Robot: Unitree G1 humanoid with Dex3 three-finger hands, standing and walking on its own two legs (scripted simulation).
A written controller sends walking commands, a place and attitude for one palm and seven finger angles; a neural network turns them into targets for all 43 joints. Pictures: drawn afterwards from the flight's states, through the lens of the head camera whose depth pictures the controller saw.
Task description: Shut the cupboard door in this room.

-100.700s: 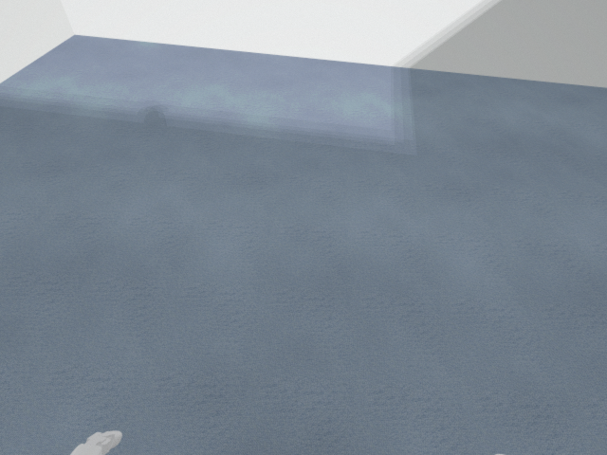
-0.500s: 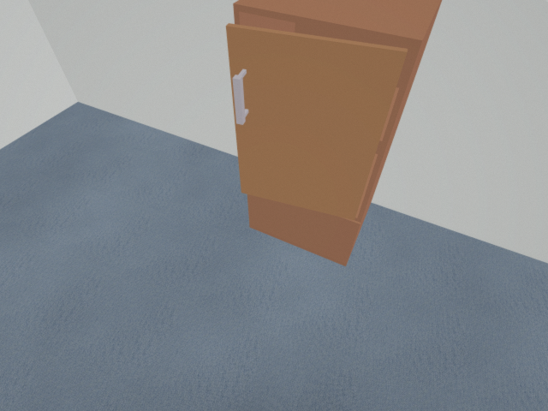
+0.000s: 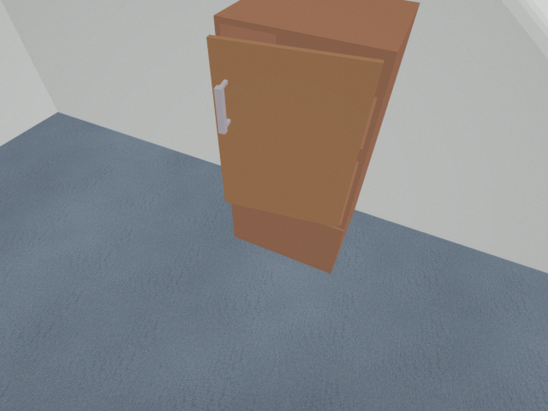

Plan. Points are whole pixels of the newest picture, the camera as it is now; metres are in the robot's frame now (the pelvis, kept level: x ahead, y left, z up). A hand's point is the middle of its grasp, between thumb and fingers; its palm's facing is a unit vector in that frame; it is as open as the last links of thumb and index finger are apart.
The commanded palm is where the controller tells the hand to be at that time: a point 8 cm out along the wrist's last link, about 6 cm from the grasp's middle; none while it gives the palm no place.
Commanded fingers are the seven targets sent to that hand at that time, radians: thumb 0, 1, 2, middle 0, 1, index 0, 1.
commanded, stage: look to check the result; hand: left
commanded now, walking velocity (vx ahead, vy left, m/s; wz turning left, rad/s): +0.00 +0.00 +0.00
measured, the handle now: (223, 107) +0.86 +0.17 -0.02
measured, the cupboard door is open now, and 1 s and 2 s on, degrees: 8 8 8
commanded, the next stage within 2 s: turn to face it in 0.54 s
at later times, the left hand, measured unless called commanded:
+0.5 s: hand out of the picture -0.02 +0.14 -0.18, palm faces +0.05 -0.99 -0.16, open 7.3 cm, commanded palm none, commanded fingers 0.00 0.90 0.90 -0.20 -0.30 -0.20 -0.30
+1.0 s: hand out of the picture +0.01 +0.15 -0.18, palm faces +0.00 -0.98 -0.18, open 7.3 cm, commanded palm none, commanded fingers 0.00 0.90 0.90 -0.20 -0.30 -0.20 -0.30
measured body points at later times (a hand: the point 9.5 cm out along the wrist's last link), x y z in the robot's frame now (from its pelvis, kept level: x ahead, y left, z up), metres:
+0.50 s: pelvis +0.03 -0.01 +0.00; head +0.04 -0.01 +0.45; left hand -0.02 +0.19 -0.16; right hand +0.01 -0.23 -0.16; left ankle +0.08 +0.10 -0.74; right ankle -0.05 -0.10 -0.74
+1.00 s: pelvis +0.03 -0.02 -0.01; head +0.05 -0.01 +0.44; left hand +0.01 +0.20 -0.17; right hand +0.02 -0.24 -0.16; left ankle +0.08 +0.10 -0.74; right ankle -0.05 -0.10 -0.74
